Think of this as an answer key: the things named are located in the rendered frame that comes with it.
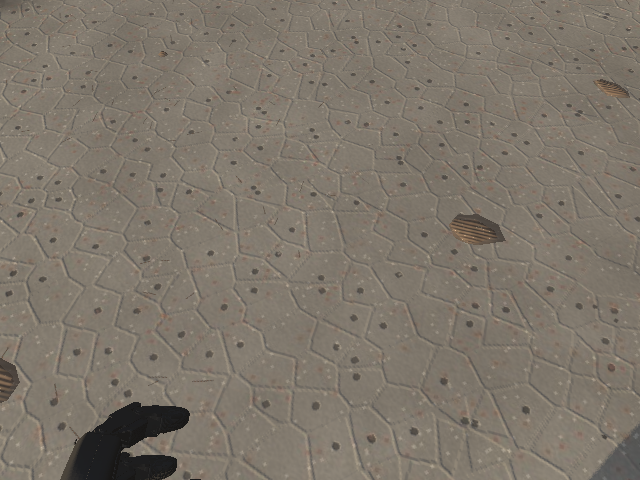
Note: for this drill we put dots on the left robot hand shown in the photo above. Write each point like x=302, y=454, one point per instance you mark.
x=97, y=454

